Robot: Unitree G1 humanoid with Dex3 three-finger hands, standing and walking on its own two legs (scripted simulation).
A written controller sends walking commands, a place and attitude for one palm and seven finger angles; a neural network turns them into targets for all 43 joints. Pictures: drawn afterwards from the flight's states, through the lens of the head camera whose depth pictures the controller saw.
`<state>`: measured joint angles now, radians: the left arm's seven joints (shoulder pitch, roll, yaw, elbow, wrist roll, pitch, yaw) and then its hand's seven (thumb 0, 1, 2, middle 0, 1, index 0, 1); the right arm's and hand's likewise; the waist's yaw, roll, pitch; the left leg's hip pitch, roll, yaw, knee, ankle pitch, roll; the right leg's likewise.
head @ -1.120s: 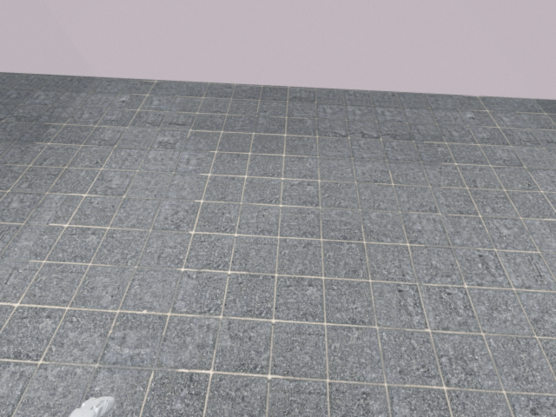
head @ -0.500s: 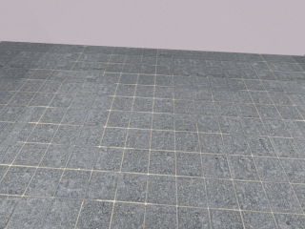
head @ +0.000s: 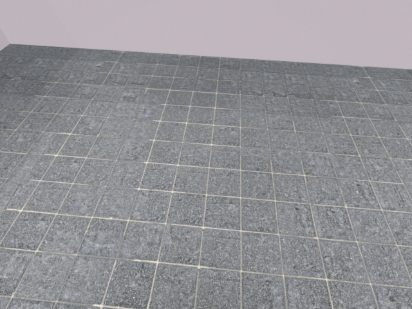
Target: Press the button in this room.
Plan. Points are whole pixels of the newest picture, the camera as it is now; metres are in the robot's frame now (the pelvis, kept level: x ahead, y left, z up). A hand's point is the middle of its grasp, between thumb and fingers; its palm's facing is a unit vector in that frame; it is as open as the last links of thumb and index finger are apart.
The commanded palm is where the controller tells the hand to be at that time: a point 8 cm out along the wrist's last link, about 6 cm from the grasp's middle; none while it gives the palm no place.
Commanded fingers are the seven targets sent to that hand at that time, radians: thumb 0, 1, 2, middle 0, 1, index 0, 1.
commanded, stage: turn or walk to find it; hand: left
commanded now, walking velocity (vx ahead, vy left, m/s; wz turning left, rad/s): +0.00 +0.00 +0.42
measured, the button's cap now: out of the picture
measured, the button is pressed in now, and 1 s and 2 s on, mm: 0 0 0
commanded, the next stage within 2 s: none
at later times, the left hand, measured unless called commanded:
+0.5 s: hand out of the picture +0.04 +0.20 -0.16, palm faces +0.19 -0.94 -0.29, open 7.4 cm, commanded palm none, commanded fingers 0.00 0.90 0.90 -0.20 -0.30 -0.20 -0.30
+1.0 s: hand out of the picture -0.14 +0.19 -0.19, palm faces +0.47 -0.85 -0.22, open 7.4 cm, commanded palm none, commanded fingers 0.00 0.90 0.90 -0.20 -0.30 -0.20 -0.30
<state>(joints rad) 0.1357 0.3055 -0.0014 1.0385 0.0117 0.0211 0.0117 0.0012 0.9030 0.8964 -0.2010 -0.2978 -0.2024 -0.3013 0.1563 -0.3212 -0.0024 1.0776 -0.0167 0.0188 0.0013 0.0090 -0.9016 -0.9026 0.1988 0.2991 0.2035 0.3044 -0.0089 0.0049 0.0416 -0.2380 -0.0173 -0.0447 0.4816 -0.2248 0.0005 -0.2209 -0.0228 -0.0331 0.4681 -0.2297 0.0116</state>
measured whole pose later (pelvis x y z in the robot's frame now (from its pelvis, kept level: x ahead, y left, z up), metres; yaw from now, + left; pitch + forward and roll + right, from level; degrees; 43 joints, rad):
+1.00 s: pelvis -0.06 +0.00 -0.01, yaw +25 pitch -1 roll +0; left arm 0.29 0.25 0.05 0.97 0.02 0.06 0.03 0.00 0.90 0.90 -0.20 -0.30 -0.20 -0.30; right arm 0.14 -0.21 -0.04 0.95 -0.01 0.03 0.01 0.01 -0.90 -0.90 0.20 0.30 0.20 0.30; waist 0.04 -0.07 0.10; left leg -0.26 -0.01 0.07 0.62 -0.33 0.04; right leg -0.34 -0.12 -0.11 0.91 -0.54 0.05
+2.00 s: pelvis -0.14 -0.03 -0.01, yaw +50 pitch -2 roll -1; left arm 0.27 0.25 0.07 0.99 0.02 0.07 0.02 0.00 0.91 0.90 -0.20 -0.30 -0.20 -0.30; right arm 0.15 -0.20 -0.04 0.95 -0.02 0.02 0.00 0.01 -0.90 -0.90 0.20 0.30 0.20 0.30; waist 0.03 -0.06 0.07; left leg -0.25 0.00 0.08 0.61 -0.33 0.05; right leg -0.38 -0.13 -0.13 0.91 -0.50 0.05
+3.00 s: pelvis -0.18 -0.07 -0.01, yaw +76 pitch -1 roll +0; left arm 0.27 0.23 0.05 0.97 0.02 0.03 0.02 0.00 0.91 0.90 -0.20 -0.30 -0.20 -0.30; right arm 0.15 -0.24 -0.06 0.97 -0.02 0.04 0.01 0.01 -0.91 -0.90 0.19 0.30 0.20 0.30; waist 0.02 -0.04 0.09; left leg -0.26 0.01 0.07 0.60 -0.29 -0.02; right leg -0.25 -0.16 -0.21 0.67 -0.37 0.04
